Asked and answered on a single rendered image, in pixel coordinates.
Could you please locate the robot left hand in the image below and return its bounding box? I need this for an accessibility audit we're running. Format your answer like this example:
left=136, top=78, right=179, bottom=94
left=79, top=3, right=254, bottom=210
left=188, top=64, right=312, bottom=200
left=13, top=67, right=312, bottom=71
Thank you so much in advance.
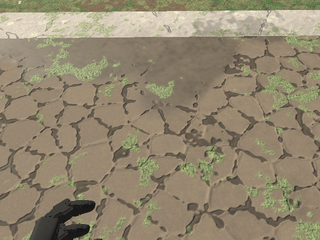
left=29, top=198, right=103, bottom=240

